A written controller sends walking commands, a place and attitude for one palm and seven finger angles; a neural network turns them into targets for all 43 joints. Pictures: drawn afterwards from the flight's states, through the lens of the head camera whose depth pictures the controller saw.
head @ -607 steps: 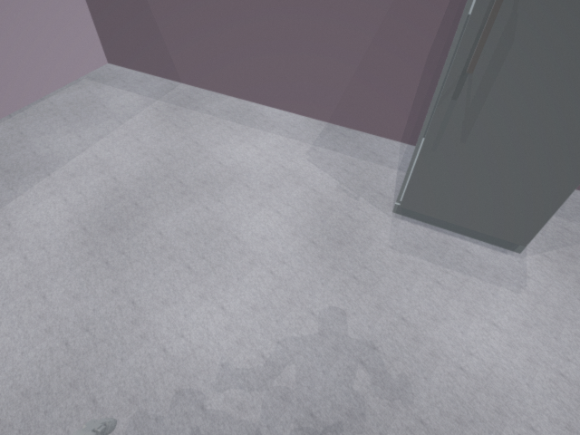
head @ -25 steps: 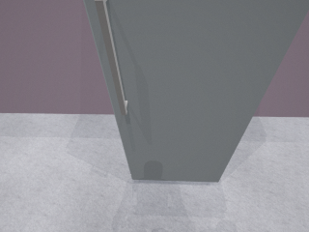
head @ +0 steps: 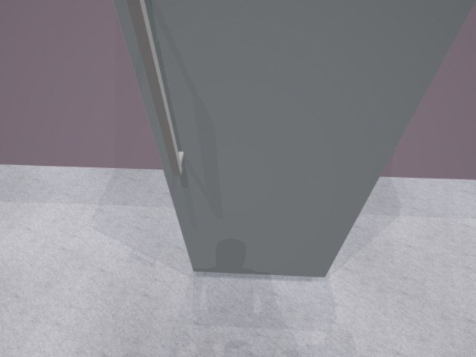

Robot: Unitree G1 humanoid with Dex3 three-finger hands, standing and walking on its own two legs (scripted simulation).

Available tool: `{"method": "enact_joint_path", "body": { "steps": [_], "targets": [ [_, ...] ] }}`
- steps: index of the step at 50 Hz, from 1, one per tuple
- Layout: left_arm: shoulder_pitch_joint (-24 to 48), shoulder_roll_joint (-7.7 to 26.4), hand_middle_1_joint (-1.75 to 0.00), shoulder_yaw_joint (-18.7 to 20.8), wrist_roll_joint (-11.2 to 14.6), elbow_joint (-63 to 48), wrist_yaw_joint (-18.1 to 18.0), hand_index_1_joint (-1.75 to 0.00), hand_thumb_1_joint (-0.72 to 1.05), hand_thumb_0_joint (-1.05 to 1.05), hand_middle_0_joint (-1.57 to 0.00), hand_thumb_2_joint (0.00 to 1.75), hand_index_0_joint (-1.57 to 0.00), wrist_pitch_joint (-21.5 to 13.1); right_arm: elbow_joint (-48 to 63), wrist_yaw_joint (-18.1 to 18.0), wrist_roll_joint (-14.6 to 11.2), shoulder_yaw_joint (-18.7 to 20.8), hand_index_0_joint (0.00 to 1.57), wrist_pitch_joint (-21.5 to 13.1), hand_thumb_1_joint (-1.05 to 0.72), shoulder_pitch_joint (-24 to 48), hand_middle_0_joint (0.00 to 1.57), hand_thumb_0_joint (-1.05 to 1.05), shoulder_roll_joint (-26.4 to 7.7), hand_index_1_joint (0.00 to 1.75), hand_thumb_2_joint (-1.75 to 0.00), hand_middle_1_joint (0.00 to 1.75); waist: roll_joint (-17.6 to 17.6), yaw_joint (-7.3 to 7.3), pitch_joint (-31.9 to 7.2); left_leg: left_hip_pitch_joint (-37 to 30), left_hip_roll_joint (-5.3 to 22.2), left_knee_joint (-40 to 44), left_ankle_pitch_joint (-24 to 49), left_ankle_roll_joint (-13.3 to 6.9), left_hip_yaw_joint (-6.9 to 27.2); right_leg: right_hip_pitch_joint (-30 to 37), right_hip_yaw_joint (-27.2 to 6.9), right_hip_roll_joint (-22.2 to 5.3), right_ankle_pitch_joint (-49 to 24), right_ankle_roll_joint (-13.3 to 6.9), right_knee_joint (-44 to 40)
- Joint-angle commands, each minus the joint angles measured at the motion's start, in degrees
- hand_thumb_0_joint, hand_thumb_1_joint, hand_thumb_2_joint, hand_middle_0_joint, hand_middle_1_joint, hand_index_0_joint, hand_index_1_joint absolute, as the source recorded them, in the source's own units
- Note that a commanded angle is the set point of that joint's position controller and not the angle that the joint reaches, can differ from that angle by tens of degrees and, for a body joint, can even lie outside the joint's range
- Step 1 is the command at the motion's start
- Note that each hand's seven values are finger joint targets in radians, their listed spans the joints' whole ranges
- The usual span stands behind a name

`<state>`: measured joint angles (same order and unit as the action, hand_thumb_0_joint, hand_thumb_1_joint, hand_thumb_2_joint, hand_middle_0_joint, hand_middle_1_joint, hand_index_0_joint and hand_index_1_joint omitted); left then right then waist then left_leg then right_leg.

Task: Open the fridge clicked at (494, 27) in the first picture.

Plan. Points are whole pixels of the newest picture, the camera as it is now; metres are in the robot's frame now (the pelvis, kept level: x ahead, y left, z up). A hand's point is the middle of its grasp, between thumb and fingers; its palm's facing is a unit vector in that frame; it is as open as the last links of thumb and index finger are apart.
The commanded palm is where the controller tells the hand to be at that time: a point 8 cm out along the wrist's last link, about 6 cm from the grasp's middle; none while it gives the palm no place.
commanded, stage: look again from close up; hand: left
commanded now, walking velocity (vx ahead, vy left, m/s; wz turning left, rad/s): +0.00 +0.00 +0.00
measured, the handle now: (163, 98) +0.51 +0.17 +0.17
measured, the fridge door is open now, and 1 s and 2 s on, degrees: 0 0 0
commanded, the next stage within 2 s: raise the hand to about handle height in 0.50 s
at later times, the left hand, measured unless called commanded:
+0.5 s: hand out of the picture +0.01 +0.16 -0.17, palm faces +0.03 -0.98 -0.20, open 7.4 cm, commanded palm none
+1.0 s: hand (141, 339) +0.16 +0.17 -0.02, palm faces -0.03 -1.00 +0.03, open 8.5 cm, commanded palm +0.13 +0.24 -0.01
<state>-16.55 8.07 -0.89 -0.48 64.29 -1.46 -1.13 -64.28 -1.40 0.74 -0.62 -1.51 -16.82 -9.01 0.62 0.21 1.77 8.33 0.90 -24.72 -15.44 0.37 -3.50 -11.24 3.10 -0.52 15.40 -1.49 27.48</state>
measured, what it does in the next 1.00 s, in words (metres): stands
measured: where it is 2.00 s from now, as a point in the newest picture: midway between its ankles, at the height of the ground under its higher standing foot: outside the picture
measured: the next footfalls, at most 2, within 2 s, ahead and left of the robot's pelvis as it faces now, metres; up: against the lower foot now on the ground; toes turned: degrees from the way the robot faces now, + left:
none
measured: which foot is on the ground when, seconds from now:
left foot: down 0.00-1.00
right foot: down 0.00-1.00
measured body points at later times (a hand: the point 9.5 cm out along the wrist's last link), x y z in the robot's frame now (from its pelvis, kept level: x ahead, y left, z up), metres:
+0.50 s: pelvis +0.00 -0.01 +0.00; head +0.02 -0.02 +0.45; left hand +0.01 +0.22 -0.16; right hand +0.01 -0.23 -0.16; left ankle -0.02 +0.12 -0.74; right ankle -0.01 -0.10 -0.74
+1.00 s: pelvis -0.02 +0.00 -0.05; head +0.00 +0.01 +0.40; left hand +0.15 +0.22 -0.02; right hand +0.21 -0.25 -0.07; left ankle -0.02 +0.12 -0.74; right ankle -0.01 -0.10 -0.74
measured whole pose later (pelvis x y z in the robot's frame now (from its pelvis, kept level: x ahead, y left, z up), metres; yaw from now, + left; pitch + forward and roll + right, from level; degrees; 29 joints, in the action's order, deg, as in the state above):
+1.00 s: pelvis -0.02 +0.00 -0.05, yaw +1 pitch +7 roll +1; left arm -26.7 9.9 6.1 13.4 6.4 18.8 -25.9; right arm -29.6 -0.2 -1.1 3.6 -14.0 -8.4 -15.5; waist -3.0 0.6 -5.6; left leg 31.5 1.3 -50.1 -25.5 0.5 -2.7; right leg -33.7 3.4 -1.4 24.8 -1.9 51.5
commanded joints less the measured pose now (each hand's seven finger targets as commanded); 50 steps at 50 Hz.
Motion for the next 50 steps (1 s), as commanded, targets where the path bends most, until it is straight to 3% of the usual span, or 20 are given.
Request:
{"method": "enact_joint_path", "body": {
  "steps": [1, 29, 30, 31, 32, 33, 34, 35, 36, 37, 39, 40, 41, 42, 43, 44, 45, 47, 48, 50],
  "targets": [
    [-2.9, 6.7, -0.3, 1.3, -0.1, -1.4, -0.5, -0.3, 0.9, 0.0, -0.2, 0.9, -0.2, -1.0, 1.3, -0.6, 0.0, 0.6, 0.2, -0.5, -0.9, -2.9, 0.2, 0.0, -4.2, 0.3, -0.9, 0.3, -0.5, -0.12, 1.9, 2.6, 4.5, 3.9, 7.9, -1.7, 4.1, 0.1, -6.7, -6.4, -11.8, -1.5, -5.4],
    [-1.3, 8.0, -0.3, 2.1, -0.1, -2.7, -0.4, -0.3, 0.9, 0.0, -0.2, 0.9, -0.2, -0.9, 1.0, -0.8, 0.1, 1.0, 0.2, -0.5, -0.9, -2.0, 0.2, 0.0, -5.2, 0.3, -0.9, 0.3, -0.5, 0.27, 1.4, 1.9, 5.1, 4.1, 9.5, -1.3, 4.1, 1.7, -6.1, -6.3, -12.9, -1.6, -6.5],
    [-8.2, 8.0, -0.3, 2.2, -0.5, 0.1, -2.9, -0.3, 0.9, 0.0, -0.2, 0.9, -0.2, -1.7, 4.7, -0.1, -0.7, 1.7, 0.2, -0.5, -0.9, 4.9, 0.2, 0.0, -6.2, 0.3, -0.9, 0.3, -4.0, 3.02, 2.1, 7.0, 4.9, -9.4, 4.8, 0.4, 0.8, 2.3, -11.0, -10.7, -39.9, 2.2, -6.3],
    [36.5, 20.3, -0.32, 7.2, 12.6, -88.3, -1.6, -0.32, 0.88, 0.0, -0.2, 0.89, -0.2, -15.0, 25.0, -3.0, -3.4, 2.1, 0.2, -9.5, -0.9, 3.6, 0.2, 0.0, -16.1, 0.3, -0.9, 0.3, 7.6, -4.82, -26.3, -7.3, -1.4, 0.1, 13.1, -2.3, 2.2, 8.5, -8.0, -5.5, -29.7, 0.0, -1.5],
    [10.5, 17.3, -0.33, 9.2, 7.5, -72.9, -3.9, -0.33, 0.85, 0.0, -0.2, 0.88, -0.2, -11.8, 21.8, -5.0, -2.3, 1.1, 0.2, -14.0, -0.9, 7.9, 0.2, 0.0, -10.2, 0.3, -0.9, 0.3, 16.3, 1.01, -24.6, -8.8, -0.7, 0.9, 19.9, -2.9, 0.0, 8.3, -4.8, -1.6, -19.6, -1.5, 0.4],
    [8.2, 13.0, -0.34, 6.5, 8.5, -68.0, -6.4, -0.34, 0.83, 0.0, -0.21, 0.87, -0.21, -9.0, 19.5, -4.9, -2.8, 1.9, 0.2, -15.3, -0.9, 7.0, 0.2, 0.0, -11.6, 0.3, -0.9, 0.3, 15.6, -0.22, -18.1, -3.3, 0.0, -0.6, 16.3, -1.1, 1.7, 4.5, -2.3, -1.7, -12.1, -1.2, -0.2],
    [-7.0, -0.4, -0.36, -1.0, 8.9, -57.6, -5.8, -0.36, 0.81, 0.0, -0.21, 0.86, -0.21, -3.8, 19.6, -4.3, -3.9, 1.9, 0.2, -15.4, -0.9, 5.2, 0.2, 0.0, -8.0, 0.3, -0.9, 0.3, 6.9, -1.22, -10.8, 0.5, 1.0, -0.1, 14.1, -1.8, 2.3, 0.1, -0.9, -1.1, -10.2, -0.2, -1.1],
    [2.1, 0.7, -0.37, -0.5, 11.5, -68.6, -4.5, -0.37, 0.78, 0.0, -0.21, 0.85, -0.21, -5.7, 23.7, -4.1, -4.5, 1.9, 0.2, -16.4, -0.9, 7.1, 0.2, 0.0, -10.8, 0.3, -0.9, 0.3, 3.1, -2.07, -4.0, 2.9, 0.6, -0.6, 10.6, -1.8, 3.8, -3.4, 0.1, -1.3, -8.1, 0.7, -1.3],
    [1.9, 4.2, -0.39, 2.8, 11.3, -69.3, -3.6, -0.39, 0.76, 0.0, -0.21, 0.84, -0.21, -8.6, 25.0, -4.3, -3.5, 3.1, 0.2, -17.4, -0.9, 6.8, 0.2, 0.0, -12.0, 0.3, -0.9, 0.3, -2.7, -2.96, -4.1, 4.1, 0.1, -2.7, 6.8, -2.1, 3.4, -7.4, 0.3, -1.1, -2.8, 1.2, -1.9],
    [1.1, 4.0, -0.4, 3.5, 11.0, -65.4, -2.5, -0.4, 0.74, 0.0, -0.21, 0.83, -0.21, -11.7, 26.3, -4.2, -2.7, 3.4, 0.2, -18.0, -0.9, 6.8, 0.2, 0.0, -12.3, 0.3, -0.9, 0.3, -10.2, -3.62, 0.4, 9.0, -0.4, -4.6, 3.1, -2.2, 3.9, -12.2, 0.8, -0.7, 2.6, 1.7, -1.5],
    [-8.9, 1.4, -0.43, 4.9, 11.6, -55.4, 2.2, -0.43, 0.69, 0.0, -0.22, 0.81, -0.22, -17.4, 29.3, -2.9, -1.9, 4.1, 0.2, -18.2, -0.9, 6.9, 0.2, 0.0, -11.7, 0.3, -0.9, 0.3, -17.0, -0.54, 2.3, 16.3, -1.4, -8.7, 0.1, -1.4, 3.9, -16.6, 0.4, -0.6, 7.5, 1.8, 1.9],
    [-16.1, 0.2, -0.45, 5.9, 12.5, -52.1, 5.3, -0.45, 0.67, 0.0, -0.22, 0.8, -0.22, -21.0, 30.9, -2.0, -1.5, 4.6, 0.2, -18.3, -0.9, 8.0, 0.2, 0.0, -11.6, 0.3, -0.9, 0.3, -19.0, 1.66, 1.0, 20.2, -1.7, -11.0, -0.7, -0.9, 3.4, -17.1, 0.3, -0.4, 7.4, 1.6, 4.8],
    [-20.8, 0.0, -0.47, 6.6, 13.8, -52.5, 8.9, -0.47, 0.64, 0.0, -0.22, 0.79, -0.22, -24.9, 32.6, -1.1, -1.3, 5.1, 0.2, -18.1, -0.9, 8.8, 0.2, 0.0, -11.6, 0.3, -0.9, 0.3, -20.1, 2.75, -1.1, 22.9, -2.0, -13.3, -0.1, -0.5, 2.9, -16.2, -0.4, -0.5, 4.1, 1.6, 7.5],
    [-23.9, 0.3, -0.48, 7.3, 14.8, -53.7, 12.7, -0.48, 0.62, 0.0, -0.22, 0.78, -0.22, -28.3, 34.4, 0.0, -1.2, 5.5, 0.2, -17.9, -0.9, 9.6, 0.2, 0.0, -11.8, 0.3, -0.9, 0.3, -17.0, 3.62, -4.1, 24.0, -2.7, -15.5, 1.1, -0.1, 2.2, -14.4, -0.9, -0.8, -1.2, 1.3, 10.2],
    [-26.3, 3.8, -0.5, 11.0, 15.1, -51.7, 16.8, -0.5, 0.6, 0.0, -0.22, 0.77, -0.22, -30.3, 36.0, 1.3, -1.3, 6.1, 0.2, -17.3, -0.9, 9.3, 0.2, 0.0, -12.5, 0.3, -0.9, 0.3, -11.4, 4.73, -6.4, 23.7, -3.1, -17.4, 3.9, 0.4, 1.7, -11.9, -1.8, -1.4, -8.0, 0.5, 13.3],
    [-24.7, 5.8, -0.51, 12.1, 15.3, -54.2, 20.1, -0.51, 0.57, 0.0, -0.22, 0.76, -0.22, -31.9, 37.9, 1.9, -1.5, 6.1, 0.2, -16.8, -0.9, 10.4, 0.2, 0.0, -12.8, 0.3, -0.9, 0.3, -8.5, 4.41, -9.3, 24.7, -3.5, -19.2, 5.5, 0.4, 1.2, -11.0, -1.9, -2.0, -12.5, 0.2, 15.5],
    [-23.4, 9.4, -0.53, 14.8, 14.7, -57.3, 21.3, -0.53, 0.55, 0.0, -0.22, 0.75, -0.22, -31.4, 39.5, 1.9, -1.8, 6.2, 0.2, -16.1, -0.9, 11.4, 0.2, 0.0, -12.7, 0.3, -0.9, 0.3, -5.5, 5.17, -11.9, 26.1, -3.6, -20.4, 5.9, 0.0, 0.1, -10.8, -3.0, -2.4, -13.3, 0.3, 16.4],
    [-17.8, 10.8, -0.55, 15.5, 15.3, -66.2, 21.1, -0.55, 0.5, 0.0, -0.23, 0.73, -0.23, -28.6, 43.4, 1.2, -2.3, 5.7, 0.2, -14.4, -0.9, 12.8, 0.2, 0.0, -12.2, 0.3, -0.9, 0.3, -0.4, 5.17, -14.2, 26.4, -3.9, -20.7, 4.1, -0.7, -1.1, -11.8, -3.6, -2.1, -8.3, 0.2, 16.3],
    [-13.9, 11.4, -0.57, 16.2, 16.4, -70.6, 20.2, -0.57, 0.48, 0.0, -0.23, 0.72, -0.23, -27.6, 44.2, 0.8, -2.0, 5.6, 0.2, -13.8, -0.9, 12.2, 0.2, 0.0, -12.1, 0.3, -0.9, 0.3, 0.4, 4.6, -14.1, 26.0, -3.7, -20.9, 3.1, -1.0, -0.3, -13.2, -3.6, -1.6, -5.1, 0.2, 16.5],
    [-7.8, 9.9, -0.6, 15.4, 16.7, -79.2, 16.8, -0.6, 0.43, 0.0, -0.23, 0.7, -0.23, -27.8, 45.3, 0.1, -2.1, 5.1, 0.2, -13.7, -0.9, 10.3, 0.2, 0.0, -10.8, 0.3, -0.9, 0.3, 5.7, 2.48, -15.7, 23.4, -2.7, -21.1, 2.5, -1.3, 0.8, -15.9, -2.6, -0.6, -2.8, 0.1, 16.9]
  ]
}}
